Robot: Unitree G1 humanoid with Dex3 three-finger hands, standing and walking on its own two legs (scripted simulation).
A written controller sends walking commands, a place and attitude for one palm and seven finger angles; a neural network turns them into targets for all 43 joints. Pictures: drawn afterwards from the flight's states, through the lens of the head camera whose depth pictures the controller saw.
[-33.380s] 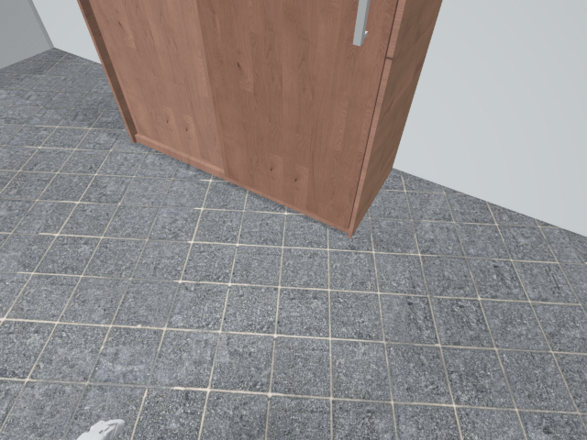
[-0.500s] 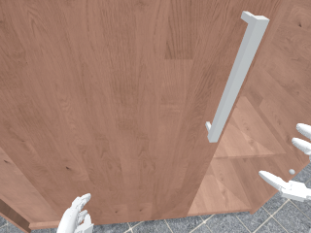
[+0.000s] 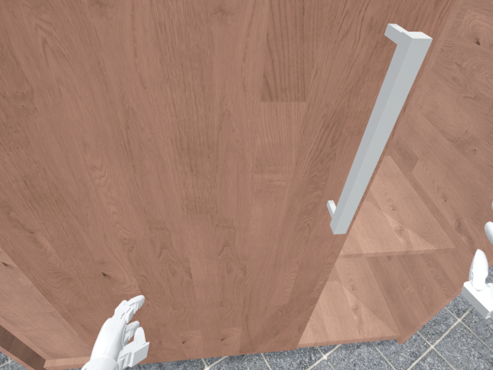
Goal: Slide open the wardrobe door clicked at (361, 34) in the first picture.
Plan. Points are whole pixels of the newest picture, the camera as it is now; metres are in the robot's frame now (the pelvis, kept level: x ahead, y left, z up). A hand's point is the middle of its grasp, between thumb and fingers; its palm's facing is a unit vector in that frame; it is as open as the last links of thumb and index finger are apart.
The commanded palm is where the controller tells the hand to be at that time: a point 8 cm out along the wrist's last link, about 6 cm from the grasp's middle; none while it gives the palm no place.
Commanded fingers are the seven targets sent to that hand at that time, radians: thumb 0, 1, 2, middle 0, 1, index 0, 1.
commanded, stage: draw the hand back to the body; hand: right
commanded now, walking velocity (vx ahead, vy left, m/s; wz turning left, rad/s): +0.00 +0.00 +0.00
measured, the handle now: (361, 148) +0.35 -0.16 +0.23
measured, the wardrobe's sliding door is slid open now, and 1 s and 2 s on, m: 0.43 0.43 0.43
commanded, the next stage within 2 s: step back with the hand held close in 0.20 s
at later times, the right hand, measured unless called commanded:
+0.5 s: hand (462, 267) +0.20 -0.26 +0.16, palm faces +0.43 +0.80 -0.41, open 7.4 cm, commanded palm +0.14 -0.29 +0.17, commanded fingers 0.00 -0.90 -0.90 0.20 0.30 0.20 0.30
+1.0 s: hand out of the picture +0.14 -0.28 +0.16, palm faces +0.42 +0.80 -0.42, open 7.4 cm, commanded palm +0.08 -0.32 +0.17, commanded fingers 0.00 -0.90 -0.90 0.20 0.30 0.20 0.30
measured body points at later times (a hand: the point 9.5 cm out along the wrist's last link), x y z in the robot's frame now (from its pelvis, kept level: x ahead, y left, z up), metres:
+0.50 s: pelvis -0.01 +0.00 +0.00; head -0.01 +0.01 +0.45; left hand +0.18 +0.24 -0.08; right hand +0.17 -0.30 +0.19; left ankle -0.04 +0.12 -0.74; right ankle +0.03 -0.08 -0.74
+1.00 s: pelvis -0.07 -0.02 -0.02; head -0.05 -0.03 +0.43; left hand +0.09 +0.21 -0.10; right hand +0.11 -0.32 +0.18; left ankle -0.04 +0.12 -0.74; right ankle +0.03 -0.08 -0.74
